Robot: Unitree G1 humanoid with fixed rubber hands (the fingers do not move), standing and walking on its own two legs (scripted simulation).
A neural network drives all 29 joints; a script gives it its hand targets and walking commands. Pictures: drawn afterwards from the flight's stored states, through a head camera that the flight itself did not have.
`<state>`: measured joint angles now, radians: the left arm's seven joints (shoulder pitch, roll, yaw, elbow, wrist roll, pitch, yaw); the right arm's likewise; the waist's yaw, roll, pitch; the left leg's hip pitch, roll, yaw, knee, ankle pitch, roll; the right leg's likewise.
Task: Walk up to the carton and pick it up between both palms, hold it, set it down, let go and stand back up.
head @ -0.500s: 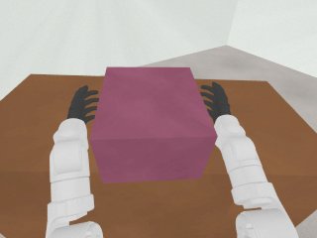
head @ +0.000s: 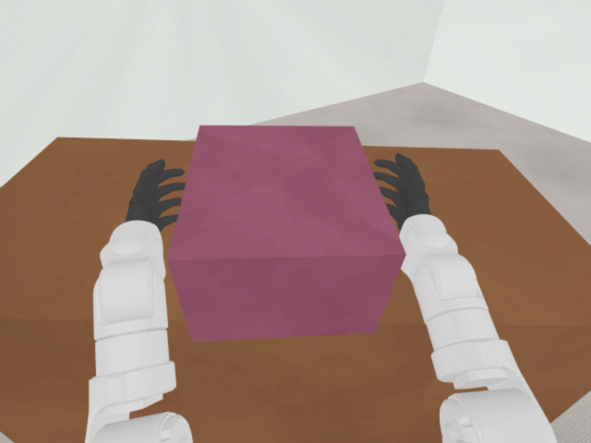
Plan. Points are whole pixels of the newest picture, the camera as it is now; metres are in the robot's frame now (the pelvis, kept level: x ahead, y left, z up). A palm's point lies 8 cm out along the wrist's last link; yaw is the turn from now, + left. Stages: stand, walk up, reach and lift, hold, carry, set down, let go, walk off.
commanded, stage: hold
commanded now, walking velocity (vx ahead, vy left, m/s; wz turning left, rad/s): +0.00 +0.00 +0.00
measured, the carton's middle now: (281, 222) +0.41 +0.00 +0.14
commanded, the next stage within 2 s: set down in 0.34 s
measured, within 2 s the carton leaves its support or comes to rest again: neither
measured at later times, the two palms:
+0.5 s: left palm (146, 213) +0.36 +0.17 +0.20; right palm (412, 208) +0.36 -0.17 +0.20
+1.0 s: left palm (156, 228) +0.39 +0.18 +0.15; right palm (394, 221) +0.39 -0.16 +0.15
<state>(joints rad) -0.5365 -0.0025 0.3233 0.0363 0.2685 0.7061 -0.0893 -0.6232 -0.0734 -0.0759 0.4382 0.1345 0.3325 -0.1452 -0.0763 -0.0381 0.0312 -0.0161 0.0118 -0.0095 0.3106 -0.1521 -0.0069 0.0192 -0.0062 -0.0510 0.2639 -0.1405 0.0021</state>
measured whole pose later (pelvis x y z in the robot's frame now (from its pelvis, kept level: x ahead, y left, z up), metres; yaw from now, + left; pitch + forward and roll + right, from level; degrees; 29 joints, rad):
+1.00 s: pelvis +0.02 -0.01 +0.00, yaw +1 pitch -6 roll -1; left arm -0.52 0.00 0.28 0.21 0.27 0.39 -0.07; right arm -0.55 -0.05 -0.13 0.58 0.05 -0.02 -0.13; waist -0.03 -0.07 0.07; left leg -0.03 0.02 -0.03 0.32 -0.19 -0.02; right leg 0.02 0.00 -0.07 0.27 -0.18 0.00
